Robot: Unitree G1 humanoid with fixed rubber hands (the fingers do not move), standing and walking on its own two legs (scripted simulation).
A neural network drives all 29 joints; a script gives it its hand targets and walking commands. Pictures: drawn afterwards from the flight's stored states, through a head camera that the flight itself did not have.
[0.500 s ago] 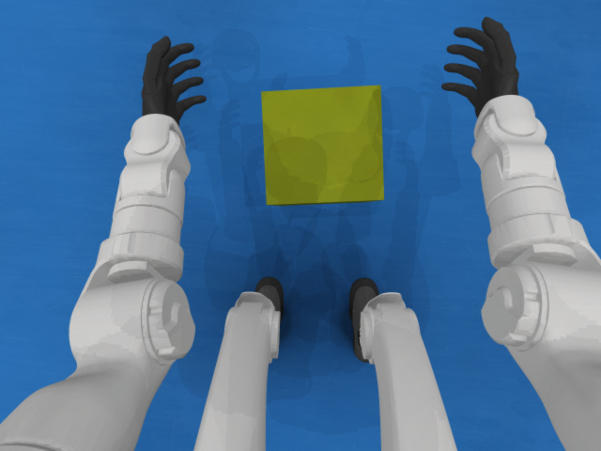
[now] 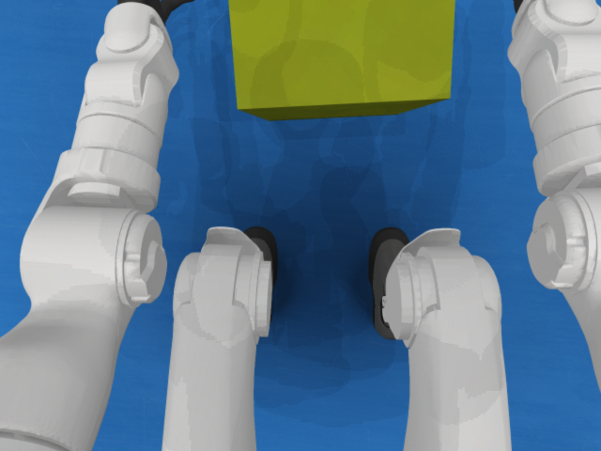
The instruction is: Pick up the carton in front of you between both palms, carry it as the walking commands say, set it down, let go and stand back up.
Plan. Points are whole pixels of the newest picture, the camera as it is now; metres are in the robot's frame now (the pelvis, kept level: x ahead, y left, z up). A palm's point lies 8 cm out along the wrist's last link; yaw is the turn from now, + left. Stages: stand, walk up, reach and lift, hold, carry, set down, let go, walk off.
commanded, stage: reach and lift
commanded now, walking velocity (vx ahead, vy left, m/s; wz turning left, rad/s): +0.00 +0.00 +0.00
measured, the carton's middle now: (334, 29) +0.55 -0.01 -0.28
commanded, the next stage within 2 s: none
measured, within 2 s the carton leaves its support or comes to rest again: leaves its support in 0.98 s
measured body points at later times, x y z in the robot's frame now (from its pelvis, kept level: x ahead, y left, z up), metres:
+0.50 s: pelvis +0.01 +0.00 -0.03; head +0.38 -0.01 +0.21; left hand +0.56 +0.17 -0.21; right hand +0.57 -0.18 -0.21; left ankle +0.12 +0.12 -0.37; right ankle +0.12 -0.12 -0.37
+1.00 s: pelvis +0.01 +0.00 -0.04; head +0.37 -0.01 +0.22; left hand +0.57 +0.15 -0.20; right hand +0.57 -0.16 -0.21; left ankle +0.12 +0.12 -0.37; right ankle +0.12 -0.12 -0.37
